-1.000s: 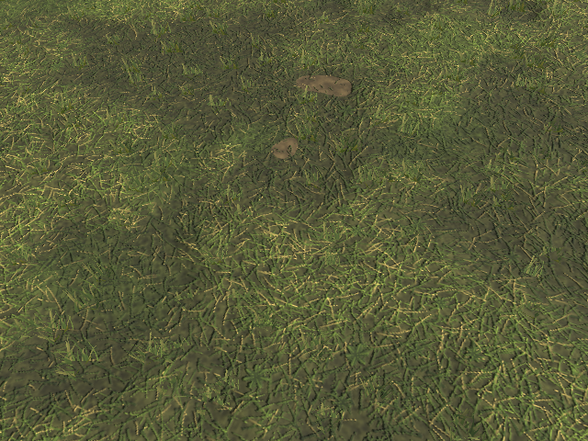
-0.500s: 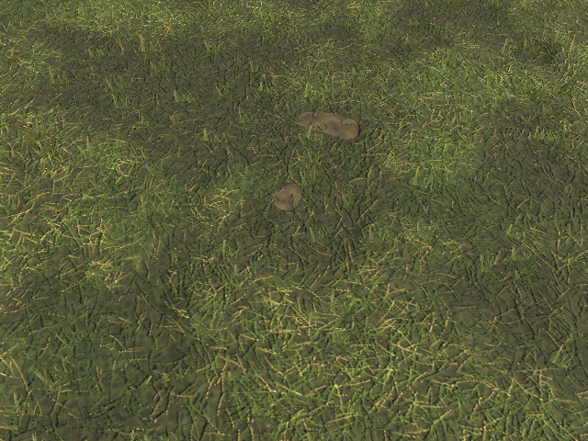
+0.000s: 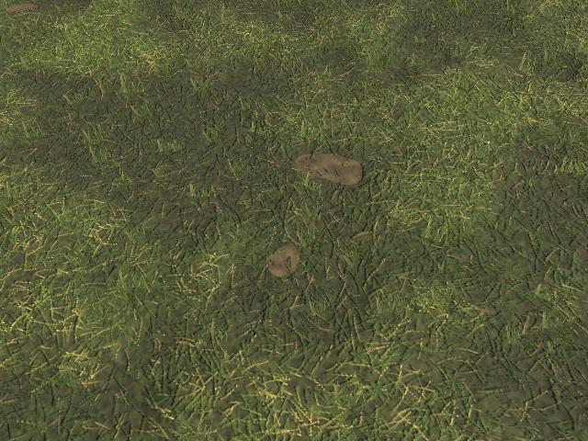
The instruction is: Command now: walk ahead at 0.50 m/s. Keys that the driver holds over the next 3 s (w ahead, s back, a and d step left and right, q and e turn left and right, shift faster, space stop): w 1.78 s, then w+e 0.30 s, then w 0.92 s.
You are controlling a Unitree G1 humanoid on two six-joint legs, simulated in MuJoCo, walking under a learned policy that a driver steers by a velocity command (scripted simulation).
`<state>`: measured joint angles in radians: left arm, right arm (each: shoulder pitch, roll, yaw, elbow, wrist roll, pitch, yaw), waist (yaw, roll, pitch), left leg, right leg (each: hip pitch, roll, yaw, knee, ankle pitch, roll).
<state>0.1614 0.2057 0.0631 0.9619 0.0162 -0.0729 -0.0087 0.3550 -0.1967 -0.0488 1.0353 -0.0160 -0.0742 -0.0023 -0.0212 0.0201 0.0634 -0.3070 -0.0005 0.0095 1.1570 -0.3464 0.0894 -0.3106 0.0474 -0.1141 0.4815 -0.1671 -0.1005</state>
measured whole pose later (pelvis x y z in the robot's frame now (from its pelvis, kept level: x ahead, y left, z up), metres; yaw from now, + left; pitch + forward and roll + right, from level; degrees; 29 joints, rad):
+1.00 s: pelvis +0.54 +0.03 -0.01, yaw +0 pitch +1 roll +1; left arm -0.01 0.18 0.03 0.87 0.02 -0.06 -0.02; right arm 0.48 -0.18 -0.03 1.08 -0.03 -0.09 -0.02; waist -0.06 -0.01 0.06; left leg 0.14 -0.06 0.08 0.26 -0.40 0.05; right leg -0.48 -0.01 -0.10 0.53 -0.12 -0.10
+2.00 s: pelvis +1.06 +0.05 +0.01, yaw -5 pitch +0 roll +1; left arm 0.11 0.20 0.04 0.92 0.02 -0.03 -0.04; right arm 0.43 -0.18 -0.04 1.05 -0.02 -0.11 -0.01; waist -0.03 -0.04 0.03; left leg 0.07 -0.08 0.16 0.16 -0.25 0.08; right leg -0.64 -0.08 -0.03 0.73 0.00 -0.05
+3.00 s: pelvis +1.62 -0.03 +0.01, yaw -12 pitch +0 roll +1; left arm 0.17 0.23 0.04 0.93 0.03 -0.04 -0.03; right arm 0.40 -0.20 -0.04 1.03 -0.01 -0.09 0.01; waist -0.02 -0.04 0.03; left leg -0.06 -0.08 0.09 0.24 -0.18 0.10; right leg -0.61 -0.11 0.00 0.95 -0.15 -0.03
